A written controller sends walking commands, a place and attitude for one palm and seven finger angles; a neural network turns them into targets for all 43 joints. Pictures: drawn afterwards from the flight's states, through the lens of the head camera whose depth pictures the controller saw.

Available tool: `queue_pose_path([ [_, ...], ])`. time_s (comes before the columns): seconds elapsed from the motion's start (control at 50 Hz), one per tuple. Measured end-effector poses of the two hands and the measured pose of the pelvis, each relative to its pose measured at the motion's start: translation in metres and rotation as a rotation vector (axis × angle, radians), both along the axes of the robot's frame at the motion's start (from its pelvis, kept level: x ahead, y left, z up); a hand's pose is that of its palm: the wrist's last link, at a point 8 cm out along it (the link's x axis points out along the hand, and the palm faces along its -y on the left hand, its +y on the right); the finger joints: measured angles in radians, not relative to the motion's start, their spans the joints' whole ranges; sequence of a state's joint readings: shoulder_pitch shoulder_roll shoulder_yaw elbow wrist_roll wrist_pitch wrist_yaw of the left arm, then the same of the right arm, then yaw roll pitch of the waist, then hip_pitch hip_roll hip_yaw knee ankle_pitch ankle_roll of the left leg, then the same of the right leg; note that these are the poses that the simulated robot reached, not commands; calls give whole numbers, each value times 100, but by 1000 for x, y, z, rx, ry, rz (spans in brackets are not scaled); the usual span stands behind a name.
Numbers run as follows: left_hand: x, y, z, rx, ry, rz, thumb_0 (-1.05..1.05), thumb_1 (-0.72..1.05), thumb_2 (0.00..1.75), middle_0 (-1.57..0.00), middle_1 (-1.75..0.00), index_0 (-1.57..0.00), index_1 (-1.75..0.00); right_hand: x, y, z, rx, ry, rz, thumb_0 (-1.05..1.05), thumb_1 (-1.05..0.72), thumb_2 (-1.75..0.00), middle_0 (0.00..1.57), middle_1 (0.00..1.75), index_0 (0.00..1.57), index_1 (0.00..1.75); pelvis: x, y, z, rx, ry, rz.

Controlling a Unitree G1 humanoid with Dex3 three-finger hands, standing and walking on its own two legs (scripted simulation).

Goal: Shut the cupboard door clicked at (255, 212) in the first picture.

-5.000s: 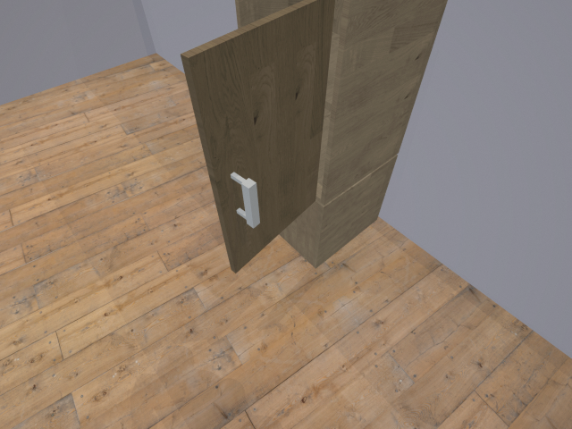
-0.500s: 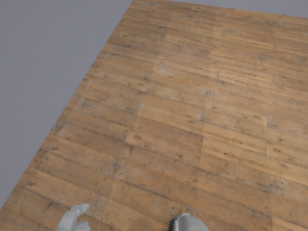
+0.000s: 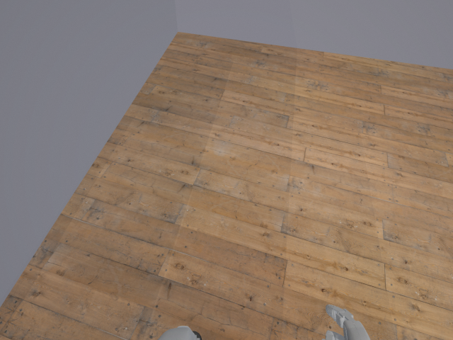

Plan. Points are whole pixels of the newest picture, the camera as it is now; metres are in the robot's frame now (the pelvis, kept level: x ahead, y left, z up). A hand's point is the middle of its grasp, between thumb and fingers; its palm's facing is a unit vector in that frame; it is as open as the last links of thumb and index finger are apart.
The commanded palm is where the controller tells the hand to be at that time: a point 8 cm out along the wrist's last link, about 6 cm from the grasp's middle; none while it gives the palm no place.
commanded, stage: walk around to get in front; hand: left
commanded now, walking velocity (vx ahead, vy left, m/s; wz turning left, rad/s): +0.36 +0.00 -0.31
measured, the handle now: out of the picture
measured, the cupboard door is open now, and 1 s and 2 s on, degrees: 98 98 98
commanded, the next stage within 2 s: walk to a spot facing it in 0.20 s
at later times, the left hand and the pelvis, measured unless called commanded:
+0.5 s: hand (202, 224) +0.39 +0.10 -0.15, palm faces -0.21 -0.95 -0.21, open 7.4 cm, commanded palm none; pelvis +0.21 -0.05 +0.00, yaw -7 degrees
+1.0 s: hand (175, 235) +0.36 +0.16 -0.16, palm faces +0.19 -0.95 -0.26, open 7.3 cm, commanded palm none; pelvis +0.30 -0.07 +0.00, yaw +10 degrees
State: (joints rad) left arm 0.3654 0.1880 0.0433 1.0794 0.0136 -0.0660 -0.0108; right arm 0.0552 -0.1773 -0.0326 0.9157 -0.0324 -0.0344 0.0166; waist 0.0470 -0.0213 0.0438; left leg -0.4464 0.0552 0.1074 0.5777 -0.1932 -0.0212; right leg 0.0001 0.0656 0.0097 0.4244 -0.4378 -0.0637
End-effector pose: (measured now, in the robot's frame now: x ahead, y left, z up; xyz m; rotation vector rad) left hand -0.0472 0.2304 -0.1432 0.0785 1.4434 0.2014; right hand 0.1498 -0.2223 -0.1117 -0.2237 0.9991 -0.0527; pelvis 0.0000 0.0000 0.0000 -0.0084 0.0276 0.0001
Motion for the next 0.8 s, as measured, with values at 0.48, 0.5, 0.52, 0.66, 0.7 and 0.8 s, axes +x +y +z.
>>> queue_pose_path([
  [0.48,431,-75,16,19,-367,-387,0,91,89,-19,-30,-20,-30,-98,-27,-21,71,686,-434,0,-92,-89,20,30,20,30,208,-51,-5,24,-3,-131],
  [0.5,437,-81,18,16,-379,-381,0,91,89,-19,-30,-20,-30,-90,-30,-21,76,696,-430,0,-92,-89,20,30,20,30,213,-54,-4,21,-7,-118],
  [0.52,440,-86,20,13,-386,-369,0,91,89,-19,-30,-20,-30,-79,-33,-21,79,694,-422,0,-92,-89,20,30,20,30,218,-57,-2,20,-11,-104],
  [0.66,427,-99,19,-21,-327,-230,0,91,89,-20,-30,-20,-30,52,-60,-20,55,487,-296,0,-91,-89,20,30,20,30,250,-67,10,17,-1,-12],
  [0.7,425,-92,16,-18,-335,-163,-2,92,89,-20,-30,-21,-30,93,-65,-18,37,416,-243,0,-91,-89,20,30,20,30,257,-66,10,10,3,19],
  [0.8,414,-62,-6,-8,-307,-55,-2,92,89,-20,-30,-21,-30,186,-74,-19,-44,253,-114,0,-92,-89,20,30,20,30,278,-55,-7,-18,7,86],
])
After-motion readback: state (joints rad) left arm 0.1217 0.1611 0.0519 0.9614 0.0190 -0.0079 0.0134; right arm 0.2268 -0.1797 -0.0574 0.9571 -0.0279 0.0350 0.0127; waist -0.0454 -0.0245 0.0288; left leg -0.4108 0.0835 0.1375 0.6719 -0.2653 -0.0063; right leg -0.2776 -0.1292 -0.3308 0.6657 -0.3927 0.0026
